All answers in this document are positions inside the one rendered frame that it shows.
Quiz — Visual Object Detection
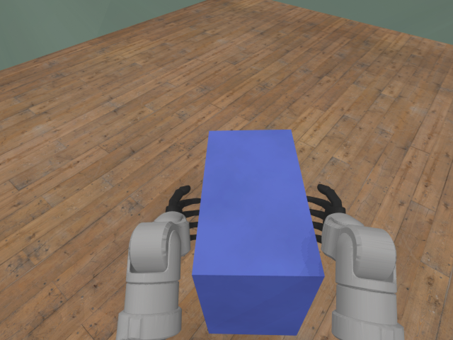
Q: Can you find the robot left forearm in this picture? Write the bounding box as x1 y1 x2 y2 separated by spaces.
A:
116 211 191 340

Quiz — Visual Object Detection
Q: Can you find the robot right forearm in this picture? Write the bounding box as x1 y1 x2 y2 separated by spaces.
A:
321 212 405 340

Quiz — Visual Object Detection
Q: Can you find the robot left hand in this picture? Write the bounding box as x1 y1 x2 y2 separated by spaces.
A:
166 186 201 241

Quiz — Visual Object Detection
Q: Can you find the carton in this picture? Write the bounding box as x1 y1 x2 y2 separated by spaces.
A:
192 130 325 336

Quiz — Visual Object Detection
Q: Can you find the robot right hand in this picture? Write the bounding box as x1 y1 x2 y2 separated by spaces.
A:
306 184 346 243

